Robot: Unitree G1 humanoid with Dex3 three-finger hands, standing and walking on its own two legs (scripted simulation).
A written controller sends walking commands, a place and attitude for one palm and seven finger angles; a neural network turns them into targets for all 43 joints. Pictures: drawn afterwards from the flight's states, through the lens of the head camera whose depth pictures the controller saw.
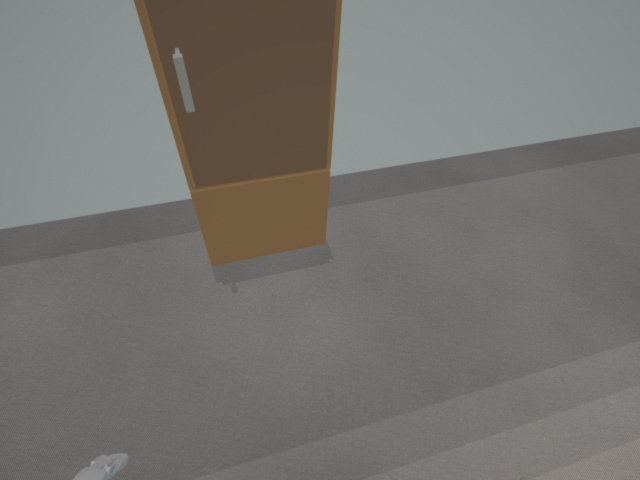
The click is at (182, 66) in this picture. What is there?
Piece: cupboard door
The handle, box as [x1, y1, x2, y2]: [172, 48, 194, 112]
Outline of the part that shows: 175,48 175,53 172,54 186,112 194,111 182,56 179,53 178,48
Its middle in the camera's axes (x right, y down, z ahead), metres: -0.33 -0.38 +0.93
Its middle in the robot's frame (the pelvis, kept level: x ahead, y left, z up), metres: +0.94 +0.38 +0.02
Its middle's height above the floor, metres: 0.78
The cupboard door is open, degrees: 0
